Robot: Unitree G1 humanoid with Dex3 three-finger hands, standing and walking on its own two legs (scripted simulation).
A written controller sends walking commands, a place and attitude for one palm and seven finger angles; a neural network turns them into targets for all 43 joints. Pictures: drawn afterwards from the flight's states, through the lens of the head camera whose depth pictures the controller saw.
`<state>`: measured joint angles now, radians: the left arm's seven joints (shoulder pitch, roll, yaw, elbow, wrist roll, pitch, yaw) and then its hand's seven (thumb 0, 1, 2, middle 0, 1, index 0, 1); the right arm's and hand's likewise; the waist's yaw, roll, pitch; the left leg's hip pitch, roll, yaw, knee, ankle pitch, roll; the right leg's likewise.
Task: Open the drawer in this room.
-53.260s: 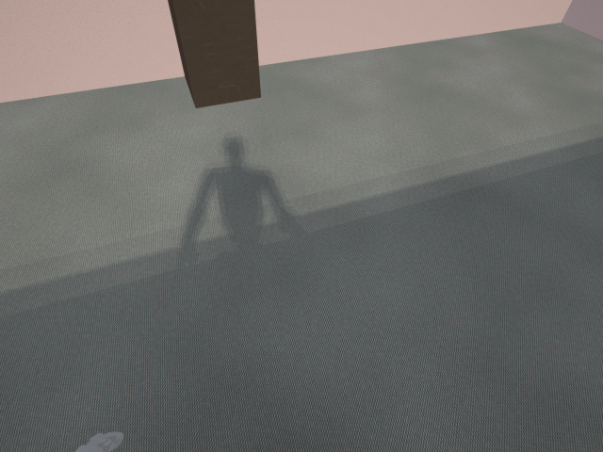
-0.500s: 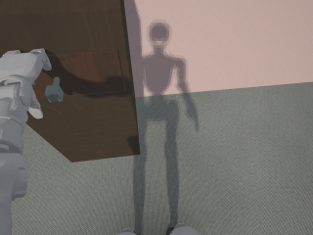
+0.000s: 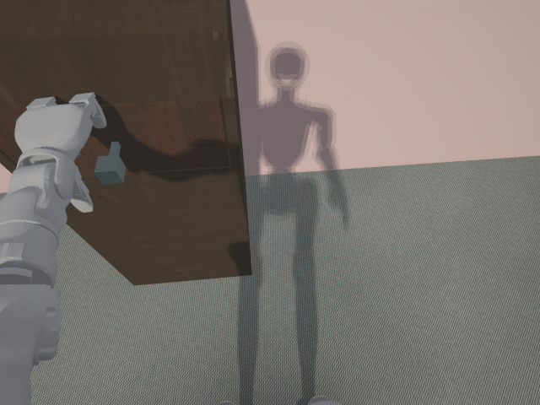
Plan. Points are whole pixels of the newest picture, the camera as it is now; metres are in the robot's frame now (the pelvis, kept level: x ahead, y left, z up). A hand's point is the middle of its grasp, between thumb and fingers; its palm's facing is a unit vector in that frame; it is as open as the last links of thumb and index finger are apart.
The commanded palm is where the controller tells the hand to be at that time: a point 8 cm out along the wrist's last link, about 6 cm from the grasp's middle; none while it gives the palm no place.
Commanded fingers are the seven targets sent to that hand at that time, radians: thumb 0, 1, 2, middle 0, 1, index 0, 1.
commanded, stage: lower the fingers behind the handle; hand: left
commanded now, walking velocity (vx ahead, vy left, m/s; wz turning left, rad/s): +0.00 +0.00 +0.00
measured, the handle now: (112, 161) +0.51 +0.26 +0.01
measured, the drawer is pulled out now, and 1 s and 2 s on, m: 0.00 0.00 0.00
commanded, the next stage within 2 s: lift the fingers back up to retry in 1.66 s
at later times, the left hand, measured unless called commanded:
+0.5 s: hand (92, 163) +0.48 +0.27 +0.05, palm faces +0.04 -0.03 -1.00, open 13.6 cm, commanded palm +0.46 +0.27 +0.10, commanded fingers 0.00 -0.50 0.30 -0.30 -1.20 -0.30 -1.20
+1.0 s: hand (87, 181) +0.46 +0.29 +0.02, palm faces -0.04 -0.04 -1.00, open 13.8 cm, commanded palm +0.46 +0.28 +0.06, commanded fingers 0.00 -0.50 0.30 -0.30 -1.20 -0.30 -1.20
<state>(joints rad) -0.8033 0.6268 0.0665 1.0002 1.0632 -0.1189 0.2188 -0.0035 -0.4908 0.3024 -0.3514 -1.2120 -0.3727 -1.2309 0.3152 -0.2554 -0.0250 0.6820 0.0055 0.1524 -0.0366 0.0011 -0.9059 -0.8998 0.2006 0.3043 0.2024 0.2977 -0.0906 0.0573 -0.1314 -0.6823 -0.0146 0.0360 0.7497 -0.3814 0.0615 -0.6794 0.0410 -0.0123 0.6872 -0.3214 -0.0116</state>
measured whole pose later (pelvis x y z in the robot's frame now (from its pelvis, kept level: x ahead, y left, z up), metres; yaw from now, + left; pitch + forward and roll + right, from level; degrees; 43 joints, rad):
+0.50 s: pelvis -0.01 +0.00 -0.01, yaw +1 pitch +20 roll -2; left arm -0.82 0.61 0.04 0.99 1.08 -0.17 0.30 0.00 -0.49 0.30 -0.34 -1.21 -0.35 -1.23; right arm 0.34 -0.28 -0.05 0.69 -0.02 0.14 -0.03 0.00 -0.91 -0.90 0.20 0.30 0.20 0.30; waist -0.09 0.04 -0.13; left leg -0.78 -0.02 0.02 0.83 -0.40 0.06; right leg -0.77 0.04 -0.03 0.76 -0.34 -0.01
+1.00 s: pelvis -0.02 +0.00 -0.02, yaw +0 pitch +22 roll -3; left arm -0.84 0.67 0.06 1.06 1.08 -0.23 0.26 0.00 -0.49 0.30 -0.32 -1.20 -0.30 -1.24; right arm 0.38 -0.28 -0.04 0.70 -0.01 0.13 -0.05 0.00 -0.91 -0.90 0.20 0.30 0.20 0.30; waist -0.11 0.03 -0.14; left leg -0.87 -0.01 0.02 0.90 -0.41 0.06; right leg -0.86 0.05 -0.04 0.82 -0.35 -0.02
